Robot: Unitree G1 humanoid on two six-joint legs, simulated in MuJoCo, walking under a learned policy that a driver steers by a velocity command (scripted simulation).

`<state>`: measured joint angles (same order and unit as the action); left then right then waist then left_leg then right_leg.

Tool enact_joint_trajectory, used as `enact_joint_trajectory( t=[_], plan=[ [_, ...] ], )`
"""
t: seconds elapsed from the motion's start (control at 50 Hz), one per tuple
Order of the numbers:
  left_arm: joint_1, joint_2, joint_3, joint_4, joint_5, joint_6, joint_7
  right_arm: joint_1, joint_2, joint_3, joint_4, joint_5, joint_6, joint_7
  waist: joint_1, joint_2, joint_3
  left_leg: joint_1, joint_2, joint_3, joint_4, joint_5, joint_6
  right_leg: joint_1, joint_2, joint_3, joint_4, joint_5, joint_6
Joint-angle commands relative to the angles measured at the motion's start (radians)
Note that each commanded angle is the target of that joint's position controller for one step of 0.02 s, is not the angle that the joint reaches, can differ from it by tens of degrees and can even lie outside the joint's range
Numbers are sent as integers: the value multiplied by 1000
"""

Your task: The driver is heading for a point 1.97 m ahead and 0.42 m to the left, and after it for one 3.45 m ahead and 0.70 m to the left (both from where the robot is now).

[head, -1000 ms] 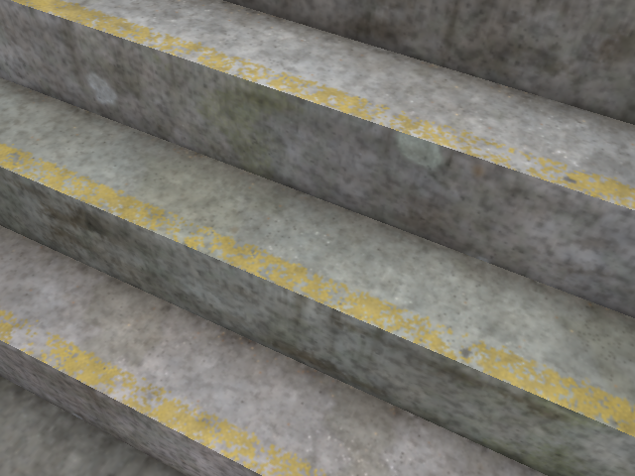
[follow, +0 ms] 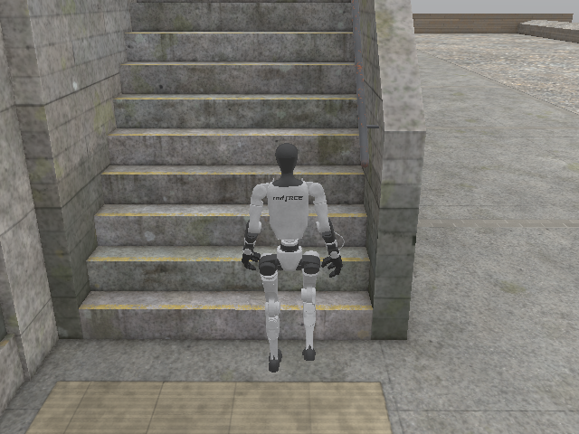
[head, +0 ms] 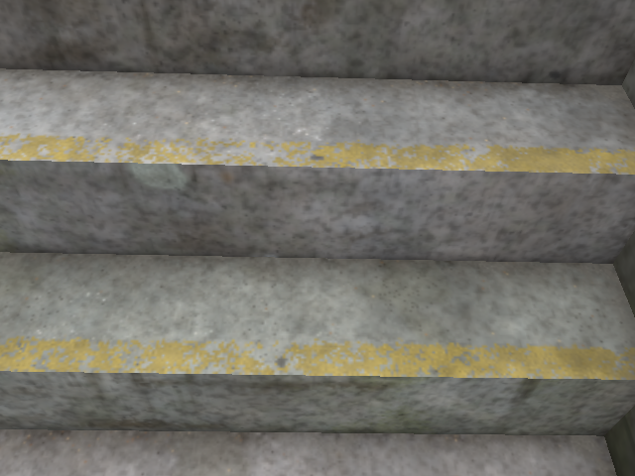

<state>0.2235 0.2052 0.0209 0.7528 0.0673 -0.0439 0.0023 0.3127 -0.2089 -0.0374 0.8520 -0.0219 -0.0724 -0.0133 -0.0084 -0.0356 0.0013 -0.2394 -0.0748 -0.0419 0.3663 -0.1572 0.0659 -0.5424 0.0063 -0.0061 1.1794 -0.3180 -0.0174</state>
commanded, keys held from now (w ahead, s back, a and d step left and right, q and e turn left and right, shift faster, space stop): w+q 0.72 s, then w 0.02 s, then w+e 0.26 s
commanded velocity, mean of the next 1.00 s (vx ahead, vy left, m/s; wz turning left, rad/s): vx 0.49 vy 0.00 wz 0.39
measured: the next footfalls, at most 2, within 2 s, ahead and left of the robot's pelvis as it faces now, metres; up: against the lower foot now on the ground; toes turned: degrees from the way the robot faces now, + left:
right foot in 0.16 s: +0.11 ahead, -0.10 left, +0.00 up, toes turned +4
left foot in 0.70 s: +0.09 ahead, +0.16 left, +0.00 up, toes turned +27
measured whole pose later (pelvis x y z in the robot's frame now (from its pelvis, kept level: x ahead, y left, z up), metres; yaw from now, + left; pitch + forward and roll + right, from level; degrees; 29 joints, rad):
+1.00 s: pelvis +0.11 +0.08 -0.01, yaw +24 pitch +2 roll +0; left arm 0.18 0.09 0.00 0.65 0.04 0.03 0.04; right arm 0.41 -0.21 -0.02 0.89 -0.04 -0.07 -0.01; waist 0.01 -0.03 -0.04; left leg -0.23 -0.04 0.08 0.48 -0.30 0.07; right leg -1.12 0.13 0.06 2.37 -0.41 -0.08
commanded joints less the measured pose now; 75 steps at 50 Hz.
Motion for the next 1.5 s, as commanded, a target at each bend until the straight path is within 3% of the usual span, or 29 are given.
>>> enact_joint_trajectory(
  t=[0.02, 0.08, 0.16, 0.18, 0.2, 0.22, 0.24, 0.28, 0.48, 0.62, 0.66, 0.7, 0.72, 0.74, 0.76, 0.78, 0.84, 0.94, 1.04, 1.18, 1.22, 1.26, 1.28, 1.3, 1.32, 1.34, 1.38, 1.44, 1.5],
  plan=[
    [-12, 14, -3, -76, -4, -10, 7, -82, -127, -26, -94, 0, -18, -15, 48, 108, -56, -20, 208, -154, -35, 660, 197, 45, 2, -38, -130, 26, 29],
    [18, -11, -13, -81, -33, 2, 41, -59, -139, -43, -110, 4, 1, -25, 47, 229, -129, -36, 197, -153, 6, 729, 187, 233, 53, -60, -366, 23, 27],
    [135, 23, 6, -67, -48, -17, 72, -41, -99, -51, -127, 34, 11, -13, 102, 107, -121, -39, 129, -203, 252, 548, 114, 428, 31, -65, -820, 301, 25],
    [154, 61, 14, -67, -20, -32, 71, -58, -46, -44, -154, 47, 11, -8, 102, -17, -111, -210, 72, -169, 436, 184, 66, 567, -99, 58, -868, 401, 5],
    [186, 183, 46, -82, -14, -24, 64, 36, 35, -28, -206, 42, 19, -16, 39, -304, -163, -388, -54, -51, 710, -384, 4, 647, -430, 374, -865, 738, -78],
    [105, 184, 61, -96, -4, -13, 65, 103, -45, -48, -170, 3, 49, -29, 4, -221, -218, -391, 11, -7, 1040, -424, -18, 524, -501, 455, -889, 430, -229],
    [32, 109, 47, -129, -23, -17, 62, 29, -90, -65, -177, -40, 63, -23, 10, -40, -121, -446, 51, -29, 1163, -331, -27, 406, -419, 404, -952, 28, -255],
    [-46, 62, 30, -129, -30, -38, 60, -58, -87, -75, -202, -50, 76, -7, -8, -10, 24, -524, 66, -23, 1259, -200, -52, 290, -314, 232, -974, 28, -206],
    [149, 115, 56, -50, -23, -63, 48, -219, -37, -58, -306, -42, 129, 18, 52, -71, -38, -672, 63, -17, 1204, -119, -76, 508, -358, 31, -894, 338, -209],
    [30, 164, 62, -71, -25, -38, 38, -242, -19, -30, -338, -7, 126, 17, 31, -176, -61, -187, 84, 142, 459, -245, -38, 354, -332, -195, -851, 539, -117],
    [39, 165, 66, -42, -55, -14, 26, -95, -35, -46, -280, -20, 103, 4, -22, -110, -196, -28, 31, 178, 294, -62, -6, 446, -330, -220, -605, 864, -111],
    [38, 127, 57, -56, -83, 16, 15, 39, -54, -58, -206, -32, 54, 12, -96, 42, -135, 138, -20, 166, -75, 126, -11, 288, -230, -273, -166, 484, -71],
    [78, 1, 29, -114, -55, 16, 15, -5, -142, -67, -218, -33, 43, 20, 5, 229, -93, 272, 173, -138, 154, 724, 29, -119, -141, -230, 194, -151, -18],
    [106, 15, 22, -139, -52, 17, 17, 79, -299, -108, -250, -32, 57, 3, -61, 318, -313, 338, 455, -489, -1, 782, 274, -203, -29, -80, 527, -182, 29],
    [59, 3, 26, -118, -33, 20, 29, 53, -281, -106, -241, -24, 64, -3, -64, 189, -269, 249, 493, -495, -91, 405, 349, -283, -55, -27, 767, -121, 47],
    [-43, 1, 28, -144, -28, 13, 38, -8, -218, -83, -228, -14, 61, -3, -40, 155, -112, 133, 426, -397, -83, 165, 309, -403, -62, -41, 916, -78, 37],
    [-47, -12, 16, -142, -36, 18, 23, -4, -78, -17, -145, -19, 29, 8, 32, 58, -30, 19, 306, -208, -11, 136, 152, -478, -31, 25, 963, 6, -26],
    [-152, -92, -10, -198, -38, 55, 37, 130, -128, -16, -17, -27, -4, -4, -1, 123, 35, 73, 386, -179, -114, -121, 161, -754, 121, 99, 1248, -75, -60],
    [-283, -118, -30, -263, -20, 68, 56, 205, -89, 13, 69, -7, -36, -8, -9, 47, 89, 148, 373, -104, -172, -230, 124, -941, 82, 80, 1293, -145, -74],
    [-430, -158, -97, -384, -18, 84, 16, 199, -138, 23, 119, 28, -13, -82, -5, 78, 14, 263, 327, 91, -374, 397, 131, -661, -57, -111, 545, -326, -89],
    [-278, -149, -95, -281, -61, 83, 20, 150, -172, 19, 69, 43, 11, -95, 52, 130, -140, 195, 337, 214, -213, 1354, 133, -157, 60, -167, 242, -410, -122],
    [-21, -57, -49, -183, -47, 70, 9, 158, -255, -3, 22, 61, 12, -53, 122, 292, -379, 289, 399, 243, 173, 2037, 168, 145, 205, -204, 82, -352, -145],
    [50, 25, -14, -150, -49, 62, 16, 110, -259, -12, -55, 66, -7, -21, 167, 229, -384, 31, 336, 194, 385, 1859, 106, 345, 142, 98, -26, -268, -221],
    [119, 131, 25, -121, -43, 70, 32, 76, -260, -16, -89, 61, -26, 16, 185, 11, -419, -170, 219, 139, 709, 1188, 61, 480, -2, 528, -399, -444, -275],
    [132, 219, 66, -78, -34, 97, 73, -104, -199, -23, -120, 8, -29, 48, 207, -228, -374, -420, 20, 44, 1125, 234, 16, 451, -125, 1000, -818, -472, -302],
    [50, 215, 74, -66, -22, 91, 79, -159, -83, 1, -178, -45, -16, 63, 138, -67, -273, -554, 21, -88, 1522, 143, -4, 313, -168, 1034, -883, -530, -307],
    [-8, 131, 50, 47, -28, 53, 67, -195, 67, 46, -246, -46, 10, 29, 5, 60, 41, -743, 55, -52, 1688, 126, 3, 53, -136, 700, -706, -347, -280],
    [7, -18, 8, 152, -23, 18, 31, -76, 100, 69, -242, -27, 46, -4, -77, 9, 117, -838, 61, -34, 1801, -73, 7, 15, -55, 377, -710, -90, -213],
    [55, 25, 16, 180, -45, -34, 12, -205, 71, 75, -298, -33, 38, -5, -61, 71, 145, -869, 101, 42, 1573, -34, 12, 17, -24, 240, -775, 76, -215]
  ],
)
Over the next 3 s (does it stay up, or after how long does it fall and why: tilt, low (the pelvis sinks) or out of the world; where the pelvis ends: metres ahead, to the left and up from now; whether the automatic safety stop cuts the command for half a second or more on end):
stays up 0.96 0.24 0.76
